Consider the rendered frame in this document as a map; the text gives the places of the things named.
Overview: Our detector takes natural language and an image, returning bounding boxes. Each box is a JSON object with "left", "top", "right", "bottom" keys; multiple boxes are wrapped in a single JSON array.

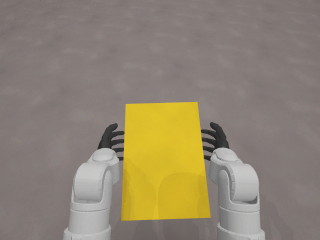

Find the robot left hand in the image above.
[{"left": 97, "top": 123, "right": 125, "bottom": 161}]

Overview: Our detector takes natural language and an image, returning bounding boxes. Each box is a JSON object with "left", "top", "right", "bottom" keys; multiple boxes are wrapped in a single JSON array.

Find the carton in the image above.
[{"left": 121, "top": 102, "right": 211, "bottom": 221}]

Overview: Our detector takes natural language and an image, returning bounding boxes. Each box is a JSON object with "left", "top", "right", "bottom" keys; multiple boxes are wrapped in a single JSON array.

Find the robot right forearm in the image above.
[{"left": 208, "top": 147, "right": 266, "bottom": 240}]

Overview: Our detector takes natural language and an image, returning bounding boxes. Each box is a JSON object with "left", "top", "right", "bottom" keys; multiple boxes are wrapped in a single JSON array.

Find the robot right hand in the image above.
[{"left": 201, "top": 122, "right": 230, "bottom": 161}]

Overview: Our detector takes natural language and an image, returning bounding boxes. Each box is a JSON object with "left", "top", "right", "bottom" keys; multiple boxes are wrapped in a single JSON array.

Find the robot left forearm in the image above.
[{"left": 62, "top": 148, "right": 120, "bottom": 240}]

